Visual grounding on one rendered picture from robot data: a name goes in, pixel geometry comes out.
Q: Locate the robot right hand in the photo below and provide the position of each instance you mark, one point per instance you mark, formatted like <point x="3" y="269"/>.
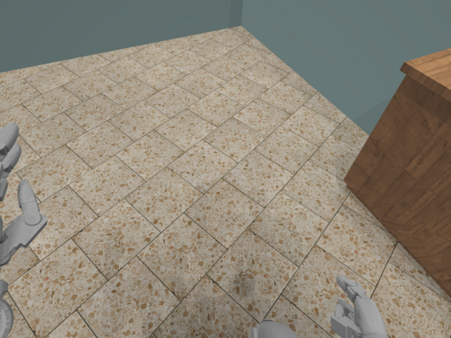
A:
<point x="358" y="321"/>

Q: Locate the counter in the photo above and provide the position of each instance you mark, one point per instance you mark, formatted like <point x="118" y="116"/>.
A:
<point x="402" y="174"/>

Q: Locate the robot right thigh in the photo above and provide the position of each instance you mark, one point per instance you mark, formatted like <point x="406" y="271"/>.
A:
<point x="270" y="329"/>

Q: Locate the robot left hand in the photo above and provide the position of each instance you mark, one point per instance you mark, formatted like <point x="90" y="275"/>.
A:
<point x="23" y="229"/>

